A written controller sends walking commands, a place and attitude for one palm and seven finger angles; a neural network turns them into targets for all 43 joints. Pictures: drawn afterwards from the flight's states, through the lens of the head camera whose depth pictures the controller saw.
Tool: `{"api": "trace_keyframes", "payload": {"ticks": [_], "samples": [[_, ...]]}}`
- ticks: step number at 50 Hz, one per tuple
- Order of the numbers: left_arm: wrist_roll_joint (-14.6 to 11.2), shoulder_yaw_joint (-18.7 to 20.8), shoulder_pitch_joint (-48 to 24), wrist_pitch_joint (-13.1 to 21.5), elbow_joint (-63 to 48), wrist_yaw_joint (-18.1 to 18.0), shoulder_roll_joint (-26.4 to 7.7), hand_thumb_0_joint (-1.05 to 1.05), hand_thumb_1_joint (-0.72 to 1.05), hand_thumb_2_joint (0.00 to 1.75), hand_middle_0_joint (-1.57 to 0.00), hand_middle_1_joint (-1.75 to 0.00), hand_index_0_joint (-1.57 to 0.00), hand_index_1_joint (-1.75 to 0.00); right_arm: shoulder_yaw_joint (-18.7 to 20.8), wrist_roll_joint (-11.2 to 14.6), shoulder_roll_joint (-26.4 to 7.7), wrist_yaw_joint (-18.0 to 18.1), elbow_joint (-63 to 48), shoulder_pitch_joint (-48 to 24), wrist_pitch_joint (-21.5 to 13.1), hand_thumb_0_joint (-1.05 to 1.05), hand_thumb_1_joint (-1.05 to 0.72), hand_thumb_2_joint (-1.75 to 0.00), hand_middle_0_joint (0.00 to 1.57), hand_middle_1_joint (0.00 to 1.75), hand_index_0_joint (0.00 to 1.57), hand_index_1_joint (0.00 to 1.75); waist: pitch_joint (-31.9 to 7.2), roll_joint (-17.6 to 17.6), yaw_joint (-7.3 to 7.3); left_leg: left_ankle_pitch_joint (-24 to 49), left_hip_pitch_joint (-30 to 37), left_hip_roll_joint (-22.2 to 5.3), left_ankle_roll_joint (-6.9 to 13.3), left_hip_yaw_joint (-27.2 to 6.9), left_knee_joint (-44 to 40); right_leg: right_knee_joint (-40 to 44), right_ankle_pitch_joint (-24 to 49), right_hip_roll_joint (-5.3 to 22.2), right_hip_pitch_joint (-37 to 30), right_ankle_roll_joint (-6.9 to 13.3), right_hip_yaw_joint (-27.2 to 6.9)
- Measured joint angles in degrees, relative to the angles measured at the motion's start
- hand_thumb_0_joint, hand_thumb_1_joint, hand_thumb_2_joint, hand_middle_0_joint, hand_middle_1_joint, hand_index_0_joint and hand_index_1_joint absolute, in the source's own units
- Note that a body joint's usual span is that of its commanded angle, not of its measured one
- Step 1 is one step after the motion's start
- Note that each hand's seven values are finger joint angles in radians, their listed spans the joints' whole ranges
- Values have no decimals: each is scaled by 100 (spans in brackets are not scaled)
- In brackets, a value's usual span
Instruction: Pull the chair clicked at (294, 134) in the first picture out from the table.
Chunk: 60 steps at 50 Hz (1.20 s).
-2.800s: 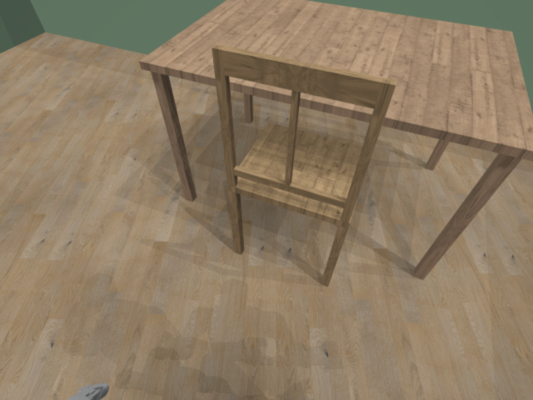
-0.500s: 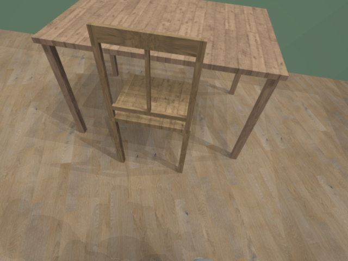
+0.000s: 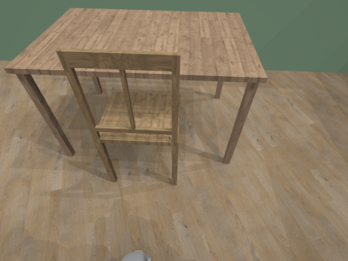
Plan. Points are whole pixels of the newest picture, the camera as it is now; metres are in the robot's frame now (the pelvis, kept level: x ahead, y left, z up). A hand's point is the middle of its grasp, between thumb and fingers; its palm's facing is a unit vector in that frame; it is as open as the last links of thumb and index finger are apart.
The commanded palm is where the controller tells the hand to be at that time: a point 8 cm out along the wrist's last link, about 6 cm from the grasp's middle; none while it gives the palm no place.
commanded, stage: take the last steps up to it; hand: left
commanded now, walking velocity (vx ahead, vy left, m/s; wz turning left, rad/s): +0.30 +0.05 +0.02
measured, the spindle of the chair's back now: (128, 102) +0.72 +0.23 -0.09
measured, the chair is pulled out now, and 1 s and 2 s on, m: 0.00 0.00 0.00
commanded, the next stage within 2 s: come to a stop and stand still in 0.56 s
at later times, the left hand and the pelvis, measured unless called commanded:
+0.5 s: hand (88, 230) +0.23 +0.26 -0.17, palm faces +0.02 -0.98 -0.18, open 7.4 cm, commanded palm none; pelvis +0.15 +0.08 +0.00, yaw -2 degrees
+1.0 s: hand (97, 208) +0.30 +0.26 -0.19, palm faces +0.04 -0.98 -0.22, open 7.3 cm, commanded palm none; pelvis +0.24 +0.08 -0.01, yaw -1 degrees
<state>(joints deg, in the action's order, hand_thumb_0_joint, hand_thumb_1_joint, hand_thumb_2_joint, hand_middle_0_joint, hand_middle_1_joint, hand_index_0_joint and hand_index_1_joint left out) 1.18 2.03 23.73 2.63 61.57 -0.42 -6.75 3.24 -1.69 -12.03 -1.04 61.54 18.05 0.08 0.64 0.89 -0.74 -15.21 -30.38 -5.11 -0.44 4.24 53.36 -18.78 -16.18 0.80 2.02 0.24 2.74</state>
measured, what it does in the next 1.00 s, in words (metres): walks ahead: left foot, then right foot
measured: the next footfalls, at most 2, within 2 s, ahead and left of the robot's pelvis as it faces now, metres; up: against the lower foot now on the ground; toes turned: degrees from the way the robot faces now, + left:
left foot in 0.16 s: +0.18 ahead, +0.16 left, +0.00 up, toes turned +7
right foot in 0.68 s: +0.31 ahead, -0.06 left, +0.00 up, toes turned -8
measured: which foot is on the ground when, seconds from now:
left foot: up 0.00-0.14, down 0.16-0.68, up 0.70-0.98, down 1.00-1.00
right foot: down 0.00-0.16, up 0.18-0.66, down 0.68-1.00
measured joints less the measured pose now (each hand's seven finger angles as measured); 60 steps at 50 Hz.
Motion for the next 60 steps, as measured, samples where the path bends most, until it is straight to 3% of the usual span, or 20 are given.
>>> {"api": "trace_keyframes", "payload": {"ticks": [4, 7, 8, 11, 13, 15, 19, 23, 30, 34, 38, 40, 45, 50, 52, 54, 57, 60], "samples": [[36, 32, 125, 2, 170, 4, -33, 1, 91, 90, -21, -30, -20, -30, 5, 28, 79, -45, -103, -170, -48, 1, -91, -90, 20, 30, 20, 30, 68, -121, 85, 63, 96, -17, 65, 15, -785, 22, -206, 109, -223, -152, 19], [46, 91, 187, -31, 252, 10, -116, 1, 91, 90, -21, -30, -20, -30, -21, 26, 134, -45, -208, -273, -174, 1, -91, -90, 20, 30, 20, 30, 105, -232, 141, 79, 525, 85, 159, 94, -1583, -365, -612, 259, -260, -297, 23], [34, 105, 228, -41, 259, 19, -128, 1, 91, 90, -21, -30, -20, -30, -33, 9, 118, -32, -274, -285, -258, 1, -91, -90, 20, 30, 20, 30, 108, -222, 143, 105, 731, 116, 212, 87, -1885, -781, -863, 292, -131, -257, 5], [-9, 163, 8, -192, 297, 46, -269, 1, 91, 90, -21, -30, -20, -30, -66, -23, 248, 90, -347, -411, -403, 1, -91, -90, 20, 30, 20, 30, 229, -381, 82, 104, 728, 269, 299, 235, -1541, -3324, -1278, 319, 918, 79, -256], [0, 204, -191, -207, 247, 57, -375, 1, 91, 90, -21, -30, -20, -30, -116, -20, 358, 141, -334, -385, -413, 0, -91, -90, 20, 30, 20, 30, 223, -443, 64, 69, 975, 350, 360, 331, -1775, -4544, -933, 283, 1641, 203, -240], [14, 237, -410, -183, 141, 77, -449, 1, 91, 90, -20, -30, -20, -30, -142, -13, 438, 219, -260, -299, -431, 0, -92, -90, 20, 30, 20, 30, 185, -465, 58, 190, 1296, 444, 365, 399, -2212, -4943, -447, 319, 2181, 203, -140], [11, 249, -782, -166, -156, 89, -473, 1, 92, 90, -20, -30, -19, -30, -203, 32, 500, 251, -51, -64, -477, 1, -92, -90, 20, 30, 20, 30, 63, -422, 83, 370, 1885, 602, 458, 495, -2995, -4506, 24, 401, 2792, 78, -17], [12, 227, -1094, -206, -357, 96, -402, 1, 92, 90, -20, -30, -19, -30, -222, 41, 559, 226, 100, 123, -462, 1, -92, -90, 20, 30, 20, 30, 19, -356, 22, 381, 2307, 718, 475, 533, -3427, -3604, 253, 495, 2943, -6, 2], [9, 159, -1440, -235, -473, 97, -196, 0, 91, 90, -20, -30, -19, -30, -206, -9, 575, 207, 259, 322, -393, 1, -91, -90, 20, 30, 20, 30, 115, -194, -202, -18, 2666, 714, 370, 547, -3391, -2178, 239, 454, 2487, 26, 59], [22, 119, -1466, -94, -495, 86, -113, 0, 91, 90, -20, -30, -19, -30, -199, 9, 554, 223, 353, 454, -355, 0, -91, -90, 20, 30, 20, 30, 177, -101, -245, -636, 2547, 544, 202, 529, -2631, -1282, 657, 259, 1816, 140, 197], [-64, 69, -1453, 58, -407, -32, 14, 0, 92, 90, -20, -30, -20, -30, -188, 85, 465, 289, 421, 269, -197, 1, -91, -90, 20, 30, 20, 30, 338, 98, -226, -1453, 1665, 323, 91, 89, -605, -1376, 248, 71, 1610, 228, 406], [-83, 95, -1465, 48, -396, -134, -29, -2, 94, 90, -21, -30, -20, -30, -176, 114, 436, 333, 392, 114, -115, 1, -91, -90, 20, 30, 20, 30, 355, 93, -166, -1478, 1336, 289, 6, -29, -295, -1157, 295, 46, 1463, 211, 445], [-17, 90, -1468, -187, -334, -205, -158, -2, 94, 90, -21, -30, -20, -30, -96, 117, 343, 359, 125, -350, 53, 1, -91, -90, 20, 30, 20, 30, 377, 41, -65, -1109, 996, 239, -156, -92, -850, -971, 373, 103, 1373, 157, 429], [-23, 141, -1366, -361, -299, -199, -256, -1, 92, 90, -21, -30, -20, -30, -42, 81, 260, 318, -154, -694, 95, 0, -91, -90, 19, 30, 20, 30, 431, -45, 44, -265, 1265, 288, -198, -41, -1865, -1252, 257, 210, 1443, -22, 348], [-50, 171, -1320, -451, -280, -193, -351, 0, 92, 90, -21, -30, -20, -30, -44, 59, 300, 305, -221, -758, 56, 0, -91, -90, 19, 30, 20, 30, 453, -220, 78, 183, 1359, 389, 73, 71, -2028, -1495, 133, 319, 1508, -81, 254], [-61, 186, -1269, -529, -256, -212, -432, 0, 92, 90, -21, -30, -20, -30, -100, 21, 357, 299, -278, -777, 34, 0, -91, -90, 20, 30, 20, 30, 411, -333, 126, 120, 1383, 439, 270, 130, -2071, -2069, -632, 248, 1674, -88, 16], [-43, 195, -1188, -576, -211, -210, -503, 0, 92, 90, -20, -30, -20, -30, -161, 10, 416, 371, -295, -830, 11, 0, -92, -90, 20, 30, 20, 30, 331, -388, 145, 271, 1448, 464, 354, 133, -2397, -3054, -976, 61, 1876, -94, -276], [-30, 186, -1054, -574, -160, -173, -519, 0, 92, 90, -20, -30, -20, -30, -206, 7, 426, 373, -293, -912, 24, 0, -92, -90, 20, 30, 20, 30, 257, -385, 167, 511, 1474, 463, 370, 155, -2710, -3383, -896, -13, 1833, -164, -378]]}}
